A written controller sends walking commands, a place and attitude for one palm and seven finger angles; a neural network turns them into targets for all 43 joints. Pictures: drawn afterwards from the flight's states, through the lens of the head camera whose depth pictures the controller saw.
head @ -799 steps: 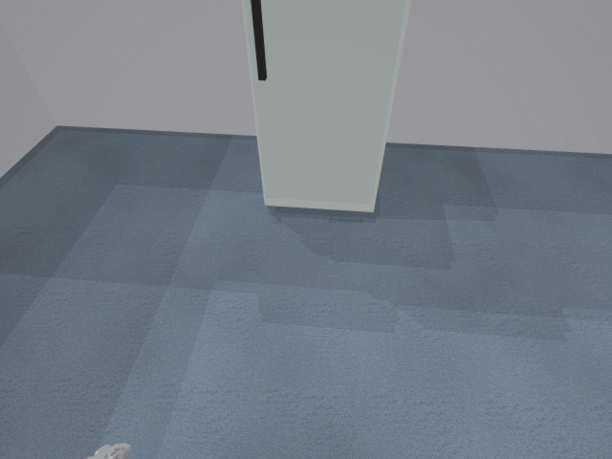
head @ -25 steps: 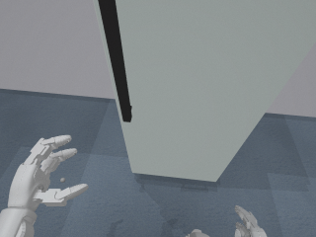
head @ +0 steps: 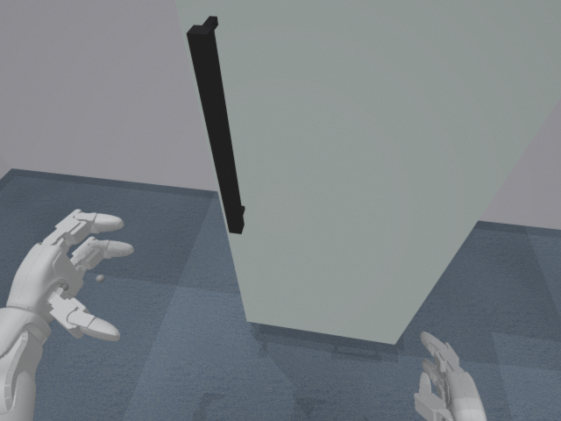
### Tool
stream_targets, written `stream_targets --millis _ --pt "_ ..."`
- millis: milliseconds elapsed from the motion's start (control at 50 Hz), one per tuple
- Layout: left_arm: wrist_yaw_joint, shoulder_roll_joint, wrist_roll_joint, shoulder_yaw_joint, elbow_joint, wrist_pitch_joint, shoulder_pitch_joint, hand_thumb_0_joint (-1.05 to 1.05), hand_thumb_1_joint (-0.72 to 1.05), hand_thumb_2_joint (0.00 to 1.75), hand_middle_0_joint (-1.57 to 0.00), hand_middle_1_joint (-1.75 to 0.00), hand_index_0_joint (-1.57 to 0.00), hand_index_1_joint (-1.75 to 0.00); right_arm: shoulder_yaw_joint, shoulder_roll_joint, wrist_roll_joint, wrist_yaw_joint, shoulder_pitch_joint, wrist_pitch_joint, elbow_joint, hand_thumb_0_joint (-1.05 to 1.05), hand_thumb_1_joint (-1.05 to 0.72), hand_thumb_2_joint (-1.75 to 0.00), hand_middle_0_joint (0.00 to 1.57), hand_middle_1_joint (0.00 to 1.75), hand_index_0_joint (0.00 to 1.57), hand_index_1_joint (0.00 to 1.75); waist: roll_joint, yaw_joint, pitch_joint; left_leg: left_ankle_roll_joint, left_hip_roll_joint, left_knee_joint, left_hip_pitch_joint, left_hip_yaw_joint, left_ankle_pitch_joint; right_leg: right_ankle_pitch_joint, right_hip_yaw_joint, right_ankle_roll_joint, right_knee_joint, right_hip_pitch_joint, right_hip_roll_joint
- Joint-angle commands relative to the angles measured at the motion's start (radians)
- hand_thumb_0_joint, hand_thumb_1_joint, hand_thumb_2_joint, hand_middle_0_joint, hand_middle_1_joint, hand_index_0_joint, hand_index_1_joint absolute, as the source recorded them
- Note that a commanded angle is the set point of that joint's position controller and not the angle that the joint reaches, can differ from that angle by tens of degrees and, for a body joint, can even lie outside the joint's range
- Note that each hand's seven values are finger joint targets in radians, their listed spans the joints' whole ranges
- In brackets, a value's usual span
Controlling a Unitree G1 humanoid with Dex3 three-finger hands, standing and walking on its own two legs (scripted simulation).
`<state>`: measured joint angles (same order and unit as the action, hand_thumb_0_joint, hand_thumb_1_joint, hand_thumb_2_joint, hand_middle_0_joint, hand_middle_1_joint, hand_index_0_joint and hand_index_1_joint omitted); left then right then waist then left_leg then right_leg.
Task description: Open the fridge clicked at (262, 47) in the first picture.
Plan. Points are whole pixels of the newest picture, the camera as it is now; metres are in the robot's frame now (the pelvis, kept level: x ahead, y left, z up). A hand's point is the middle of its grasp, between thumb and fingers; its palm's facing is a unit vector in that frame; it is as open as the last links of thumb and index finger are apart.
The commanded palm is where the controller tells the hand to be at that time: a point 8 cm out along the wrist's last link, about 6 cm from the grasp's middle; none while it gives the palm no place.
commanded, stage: raise the hand to about handle height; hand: left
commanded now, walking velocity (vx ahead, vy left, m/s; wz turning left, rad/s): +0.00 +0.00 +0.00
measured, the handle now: (226, 147) +0.49 +0.14 +0.13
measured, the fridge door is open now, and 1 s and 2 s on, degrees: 0 0 0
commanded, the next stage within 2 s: move the hooked fingers beside the handle in 0.68 s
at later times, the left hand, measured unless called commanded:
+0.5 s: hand (89, 251) +0.28 +0.27 +0.13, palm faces +0.00 -1.00 -0.05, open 14.0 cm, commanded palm +0.25 +0.31 +0.13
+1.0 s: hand (99, 245) +0.29 +0.26 +0.13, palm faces -0.05 -1.00 -0.04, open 14.0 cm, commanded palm +0.26 +0.31 +0.13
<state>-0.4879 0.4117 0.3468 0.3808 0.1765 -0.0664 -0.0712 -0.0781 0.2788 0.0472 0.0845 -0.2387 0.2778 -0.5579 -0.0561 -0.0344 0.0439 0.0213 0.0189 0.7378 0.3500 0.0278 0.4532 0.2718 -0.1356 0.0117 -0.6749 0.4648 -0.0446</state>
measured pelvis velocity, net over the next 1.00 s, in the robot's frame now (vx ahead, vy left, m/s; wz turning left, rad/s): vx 0.00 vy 0.01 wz -0.01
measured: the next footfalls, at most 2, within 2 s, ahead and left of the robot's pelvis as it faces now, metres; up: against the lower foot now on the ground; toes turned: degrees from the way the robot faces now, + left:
none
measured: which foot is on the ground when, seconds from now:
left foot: down 0.00-1.00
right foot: down 0.00-1.00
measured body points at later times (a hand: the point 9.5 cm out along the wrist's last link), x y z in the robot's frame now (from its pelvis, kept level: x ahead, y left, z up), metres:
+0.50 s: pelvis +0.00 +0.00 +0.01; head +0.01 -0.01 +0.46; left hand +0.27 +0.32 +0.13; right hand +0.16 -0.25 -0.06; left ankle -0.04 +0.10 -0.72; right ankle +0.05 -0.12 -0.72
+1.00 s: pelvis +0.00 +0.01 +0.01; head +0.01 +0.00 +0.46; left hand +0.29 +0.31 +0.13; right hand +0.16 -0.23 -0.07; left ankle -0.04 +0.10 -0.72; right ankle +0.05 -0.12 -0.72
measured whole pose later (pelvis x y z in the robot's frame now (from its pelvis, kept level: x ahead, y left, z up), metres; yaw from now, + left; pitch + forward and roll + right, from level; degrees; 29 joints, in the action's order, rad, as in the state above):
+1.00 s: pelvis +0.00 +0.01 +0.01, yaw -1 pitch +2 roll -1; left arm -0.51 0.42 0.33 0.39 0.32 -0.06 0.11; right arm -0.08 0.28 0.05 0.10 -0.27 0.25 -0.60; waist -0.04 -0.04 0.02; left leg 0.03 0.00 0.63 0.26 0.05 0.40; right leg 0.22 -0.12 0.00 -0.58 0.39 -0.05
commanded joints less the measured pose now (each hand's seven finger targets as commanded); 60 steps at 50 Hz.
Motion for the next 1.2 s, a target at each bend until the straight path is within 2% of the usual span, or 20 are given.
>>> stream_targets --millis 0,80,160,180,220,260,340,400,480,540,600,700,760,820,840,880,940,1020,1100,1180 --pt "0.002 0.327 0.041 0.194 -0.28 -0.1 0.289 0.0 -0.5 0.3 -0.3 -1.2 -0.3 -1.2 0.062 0.13 0.0 0.018 0.049 0.054 0.143 0.0 -0.9 -0.9 0.2 0.3 0.2 0.3 -0.009 -0.003 0.25 -0.007 -0.016 -0.14 0.025 -0.051 -0.389 -0.237 0.092 0.015 0.074 -0.31 0.036" --pt "-0.003 0.311 0.049 0.199 -0.165 -0.11 0.315 0.0 -0.5 0.3 -0.3 -1.2 -0.3 -1.2 0.061 0.13 0.006 0.024 0.044 0.05 0.114 0.0 -0.9 -0.9 0.2 0.3 0.2 0.3 -0.007 0.01 0.186 -0.006 -0.015 -0.169 0.032 -0.047 -0.351 -0.21 0.092 0.011 0.106 -0.294 0.031" --pt "-0.051 0.303 0.032 0.152 -0.039 -0.037 0.363 0.0 -0.5 0.3 -0.3 -1.2 -0.3 -1.2 0.061 0.144 0.018 0.028 0.042 0.032 0.105 0.0 -0.9 -0.9 0.2 0.3 0.2 0.3 -0.027 0.017 0.108 -0.003 -0.017 -0.199 0.038 -0.048 -0.315 -0.166 0.092 0.013 0.132 -0.257 0.023" --pt "-0.06 0.286 0.026 0.133 -0.011 -0.018 0.342 0.0 -0.5 0.3 -0.3 -1.2 -0.3 -1.2 0.062 0.144 0.02 0.027 0.038 0.03 0.11 0.0 -0.9 -0.9 0.2 0.3 0.2 0.3 -0.03 0.016 0.109 -0.001 -0.019 -0.201 0.031 -0.05 -0.313 -0.156 0.089 0.014 0.133 -0.244 0.024" --pt "-0.083 0.269 0.03 0.116 -0.013 -0.001 0.314 0.0 -0.5 0.3 -0.3 -1.2 -0.3 -1.2 0.066 0.146 0.019 0.018 0.036 0.028 0.123 0.0 -0.9 -0.9 0.2 0.3 0.2 0.3 0.019 0.013 0.139 0.002 -0.019 -0.194 0.027 -0.046 -0.339 -0.185 0.099 0.013 0.128 -0.27 0.021" --pt "-0.083 0.299 0.035 0.148 -0.071 -0.012 0.306 0.0 -0.5 0.3 -0.3 -1.2 -0.3 -1.2 0.07 0.148 0.016 0.01 0.044 0.033 0.138 0.0 -0.9 -0.9 0.2 0.3 0.2 0.3 0.026 0.0 0.197 0.003 -0.021 -0.185 0.021 -0.046 -0.36 -0.204 0.104 0.01 0.121 -0.3 0.02" --pt "-0.046 0.353 0.054 0.229 -0.161 -0.072 0.316 0.0 -0.5 0.3 -0.3 -1.2 -0.3 -1.2 0.071 0.139 0.006 0.002 0.046 0.041 0.147 0.0 -0.9 -0.9 0.2 0.3 0.2 0.3 0.026 -0.017 0.238 -0.001 -0.019 -0.191 0.005 -0.044 -0.383 -0.217 0.101 0.015 0.114 -0.33 0.028" --pt "-0.012 0.361 0.048 0.247 -0.152 -0.089 0.316 0.0 -0.5 0.3 -0.3 -1.2 -0.3 -1.2 0.069 0.138 0.001 0.004 0.038 0.041 0.133 0.0 -0.9 -0.9 0.2 0.3 0.2 0.3 -0.021 -0.02 0.19 -0.006 -0.016 -0.201 0.008 -0.037 -0.378 -0.211 0.095 0.02 0.119 -0.306 0.033" --pt "-0.007 0.293 0.022 0.169 -0.125 -0.07 0.34 0.0 -0.5 0.3 -0.3 -1.2 -0.3 -1.2 0.071 0.135 0.011 0.016 0.033 0.04 0.12 0.0 -0.9 -0.9 0.2 0.3 0.2 0.3 -0.098 0.005 0.136 -0.008 -0.016 -0.222 -0.016 -0.035 -0.335 -0.171 0.087 0.017 0.136 -0.251 0.029" --pt "-0.028 0.289 0.014 0.142 -0.115 -0.047 0.36 0.0 -0.5 0.3 -0.3 -1.2 -0.3 -1.2 0.07 0.14 0.011 0.022 0.029 0.036 0.123 0.0 -0.9 -0.9 0.2 0.3 0.2 0.3 -0.025 0.014 0.138 -0.001 -0.013 -0.225 -0.014 -0.041 -0.325 -0.165 0.09 0.014 0.144 -0.259 0.031" --pt "-0.041 0.301 0.022 0.151 -0.117 -0.052 0.362 0.0 -0.5 0.3 -0.3 -1.2 -0.3 -1.2 0.068 0.143 0.007 0.023 0.031 0.038 0.121 0.0 -0.9 -0.9 0.2 0.3 0.2 0.3 0.0 0.01 0.149 -0.002 -0.012 -0.219 -0.016 -0.048 -0.331 -0.167 0.092 0.017 0.143 -0.27 0.034" --pt "-0.035 0.329 0.033 0.191 -0.112 -0.068 0.349 0.0 -0.5 0.3 -0.3 -1.2 -0.3 -1.2 0.064 0.141 0.003 0.019 0.035 0.04 0.122 0.0 -0.9 -0.9 0.2 0.3 0.2 0.3 -0.008 -0.004 0.163 -0.011 -0.014 -0.223 -0.024 -0.054 -0.361 -0.191 0.079 0.02 0.134 -0.278 0.039" --pt "-0.035 0.305 0.032 0.177 -0.105 -0.066 0.347 0.0 -0.5 0.3 -0.3 -1.2 -0.3 -1.2 0.064 0.136 0.007 0.018 0.036 0.039 0.12 0.0 -0.9 -0.9 0.2 0.3 0.2 0.3 -0.029 0.0 0.165 -0.015 -0.014 -0.229 -0.034 -0.054 -0.37 -0.202 0.075 0.018 0.132 -0.269 0.037" --pt "-0.042 0.243 0.028 0.097 -0.091 -0.055 0.415 0.0 -0.5 0.3 -0.3 -1.2 -0.3 -1.2 0.061 0.135 0.009 0.02 0.033 0.033 0.113 0.0 -0.9 -0.9 0.2 0.3 0.2 0.3 -0.028 0.023 0.133 -0.015 -0.012 -0.233 -0.039 -0.052 -0.354 -0.191 0.075 0.017 0.139 -0.238 0.041" --pt "-0.038 0.26 0.024 0.104 -0.092 -0.057 0.441 0.0 -0.5 0.3 -0.3 -1.2 -0.3 -1.2 0.064 0.14 0.01 0.023 0.03 0.033 0.108 0.0 -0.9 -0.9 0.2 0.3 0.2 0.3 -0.023 0.024 0.132 -0.017 -0.011 -0.235 -0.037 -0.058 -0.343 -0.178 0.073 0.016 0.139 -0.235 0.04" --pt "-0.034 0.241 0.015 0.083 -0.078 -0.053 0.448 0.0 -0.5 0.3 -0.3 -1.2 -0.3 -1.2 0.064 0.14 0.009 0.027 0.025 0.035 0.107 0.0 -0.9 -0.9 0.2 0.3 0.2 0.3 -0.021 0.027 0.142 -0.016 -0.011 -0.233 -0.044 -0.059 -0.347 -0.176 0.07 0.016 0.136 -0.226 0.039" --pt "-0.021 0.275 0.002 0.099 -0.091 -0.062 0.505 0.0 -0.5 0.3 -0.3 -1.2 -0.3 -1.2 0.064 0.141 0.006 0.028 0.025 0.029 0.106 0.0 -0.9 -0.9 0.2 0.3 0.2 0.3 -0.019 0.022 0.177 -0.02 -0.012 -0.234 -0.049 -0.062 -0.372 -0.198 0.072 0.019 0.131 -0.251 0.038" --pt "0.007 0.285 -0.003 0.122 -0.086 -0.076 0.478 0.0 -0.5 0.3 -0.3 -1.2 -0.3 -1.2 0.064 0.134 0.0 0.023 0.021 0.026 0.107 0.0 -0.9 -0.9 0.2 0.3 0.2 0.3 -0.036 0.006 0.213 -0.03 -0.012 -0.233 -0.059 -0.056 -0.435 -0.248 0.072 0.023 0.125 -0.286 0.036" --pt "0.016 0.29 -0.008 0.128 0.003 -0.065 0.497 0.0 -0.5 0.3 -0.3 -1.2 -0.3 -1.2 0.062 0.139 0.002 0.023 0.014 0.008 0.098 0.0 -0.9 -0.9 0.2 0.3 0.2 0.3 0.005 0.009 0.159 -0.027 -0.01 -0.238 -0.016 -0.049 -0.406 -0.237 0.07 0.023 0.13 -0.272 0.035" --pt "0.012 0.256 -0.013 0.091 -0.017 -0.071 0.533 0.0 -0.5 0.3 -0.3 -1.2 -0.3 -1.2 0.068 0.136 0.005 0.022 0.014 0.004 0.11 0.0 -0.9 -0.9 0.2 0.3 0.2 0.3 -0.055 0.013 0.219 -0.028 -0.013 -0.233 -0.047 -0.042 -0.439 -0.267 0.078 0.022 0.121 -0.279 0.028"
